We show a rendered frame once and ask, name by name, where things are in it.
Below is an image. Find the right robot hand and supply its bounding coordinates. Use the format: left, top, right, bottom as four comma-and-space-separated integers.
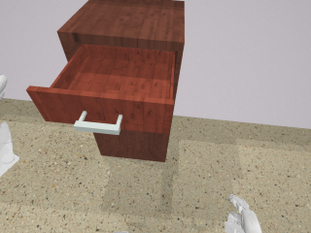
225, 194, 262, 233

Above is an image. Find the left robot hand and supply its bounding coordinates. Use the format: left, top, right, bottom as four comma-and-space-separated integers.
0, 75, 19, 177

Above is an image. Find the handle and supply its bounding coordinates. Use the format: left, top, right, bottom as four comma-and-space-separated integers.
74, 111, 122, 135

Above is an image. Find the cabinet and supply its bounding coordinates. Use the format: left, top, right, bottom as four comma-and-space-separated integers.
56, 0, 185, 162

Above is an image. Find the drawer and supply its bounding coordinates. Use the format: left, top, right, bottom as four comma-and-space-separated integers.
26, 44, 176, 134

